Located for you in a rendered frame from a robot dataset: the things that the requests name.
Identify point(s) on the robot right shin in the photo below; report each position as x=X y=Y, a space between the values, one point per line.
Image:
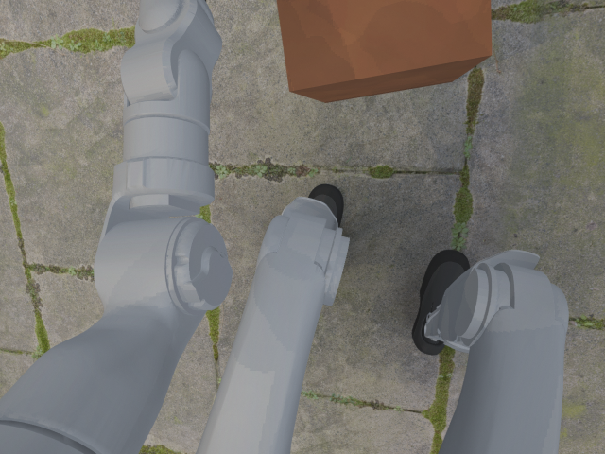
x=440 y=324

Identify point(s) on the right robot foot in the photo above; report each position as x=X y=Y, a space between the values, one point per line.
x=444 y=268

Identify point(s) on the left robot upper arm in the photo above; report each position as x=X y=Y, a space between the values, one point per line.
x=101 y=391

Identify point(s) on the carton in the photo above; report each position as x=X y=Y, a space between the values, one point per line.
x=343 y=49

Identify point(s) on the robot left forearm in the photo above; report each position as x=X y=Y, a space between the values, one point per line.
x=167 y=82

